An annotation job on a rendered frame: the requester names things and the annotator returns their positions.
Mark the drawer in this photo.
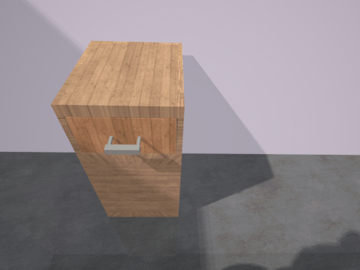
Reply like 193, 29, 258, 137
65, 116, 176, 154

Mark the cabinet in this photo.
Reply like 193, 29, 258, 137
51, 40, 185, 217

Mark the handle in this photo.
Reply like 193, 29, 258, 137
104, 136, 141, 155

